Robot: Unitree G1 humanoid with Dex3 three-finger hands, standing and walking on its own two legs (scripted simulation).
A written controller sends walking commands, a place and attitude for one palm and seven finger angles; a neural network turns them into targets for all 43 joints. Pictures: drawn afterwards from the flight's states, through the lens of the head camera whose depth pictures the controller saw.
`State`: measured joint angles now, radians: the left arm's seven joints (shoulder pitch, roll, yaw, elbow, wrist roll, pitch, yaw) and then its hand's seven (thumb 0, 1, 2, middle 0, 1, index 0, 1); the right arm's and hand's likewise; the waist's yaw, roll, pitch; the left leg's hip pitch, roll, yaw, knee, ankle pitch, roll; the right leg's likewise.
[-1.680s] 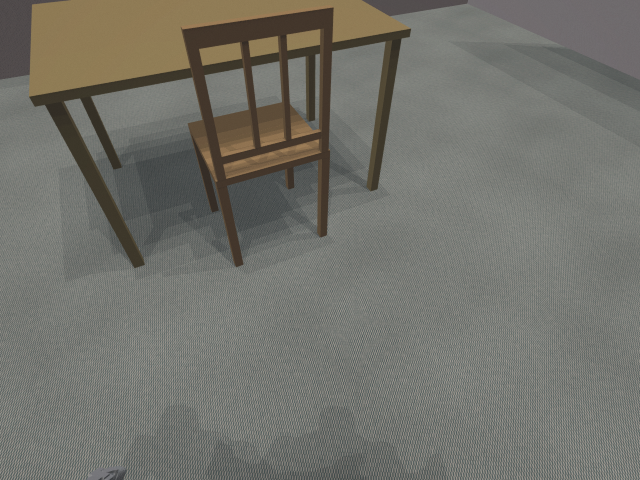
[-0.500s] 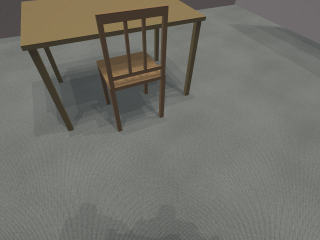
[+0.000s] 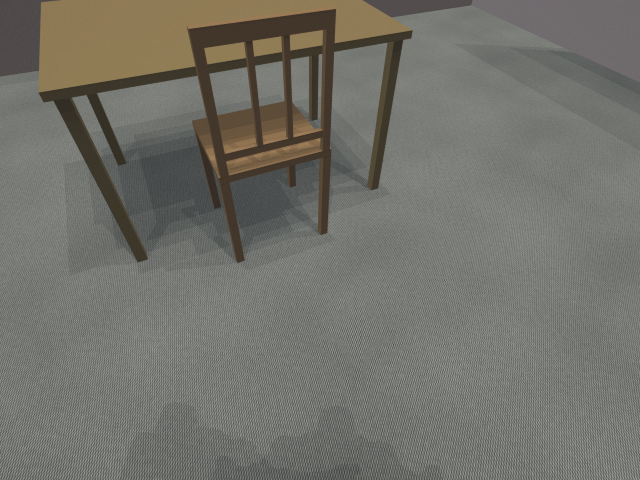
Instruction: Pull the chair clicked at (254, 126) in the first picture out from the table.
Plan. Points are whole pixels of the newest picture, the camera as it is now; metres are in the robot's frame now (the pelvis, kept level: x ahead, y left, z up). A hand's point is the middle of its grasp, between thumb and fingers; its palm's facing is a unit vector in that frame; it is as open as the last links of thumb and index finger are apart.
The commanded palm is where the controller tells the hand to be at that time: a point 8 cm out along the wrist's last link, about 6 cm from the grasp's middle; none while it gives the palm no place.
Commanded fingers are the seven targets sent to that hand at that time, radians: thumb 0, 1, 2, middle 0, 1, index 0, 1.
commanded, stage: walk to a spot facing it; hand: left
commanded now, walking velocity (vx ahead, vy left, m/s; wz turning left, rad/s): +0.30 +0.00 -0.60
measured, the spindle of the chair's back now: (254, 97) +1.12 +0.27 -0.09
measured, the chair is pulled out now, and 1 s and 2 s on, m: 0.00 0.00 0.00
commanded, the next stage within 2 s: turn to face it in 1.44 s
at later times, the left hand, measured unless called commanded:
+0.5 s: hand (245, 442) +0.22 +0.13 -0.19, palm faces -0.21 -0.96 -0.20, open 7.4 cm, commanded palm none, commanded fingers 0.00 0.90 0.90 -0.20 -0.30 -0.20 -0.30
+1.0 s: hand (275, 333) +0.41 +0.11 -0.19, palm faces -0.35 -0.92 -0.15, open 7.4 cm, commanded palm none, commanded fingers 0.00 0.90 0.90 -0.20 -0.30 -0.20 -0.30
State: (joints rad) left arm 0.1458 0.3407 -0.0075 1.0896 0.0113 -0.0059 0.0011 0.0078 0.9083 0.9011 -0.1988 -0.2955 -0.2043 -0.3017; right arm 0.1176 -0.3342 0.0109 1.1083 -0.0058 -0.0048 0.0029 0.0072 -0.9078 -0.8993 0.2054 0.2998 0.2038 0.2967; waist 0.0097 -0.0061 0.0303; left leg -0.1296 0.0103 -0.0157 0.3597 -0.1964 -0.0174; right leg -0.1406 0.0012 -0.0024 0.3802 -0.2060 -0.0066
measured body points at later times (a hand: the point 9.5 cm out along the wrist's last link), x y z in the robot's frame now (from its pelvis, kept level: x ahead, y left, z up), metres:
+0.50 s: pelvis +0.10 -0.04 -0.04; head +0.13 -0.05 +0.41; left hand +0.23 +0.18 -0.18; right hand -0.03 -0.26 -0.18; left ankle +0.01 +0.12 -0.72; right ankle +0.15 -0.16 -0.75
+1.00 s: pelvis +0.30 -0.05 -0.01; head +0.32 -0.02 +0.44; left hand +0.43 +0.16 -0.17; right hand +0.26 -0.29 -0.13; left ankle +0.34 +0.03 -0.75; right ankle +0.20 -0.15 -0.65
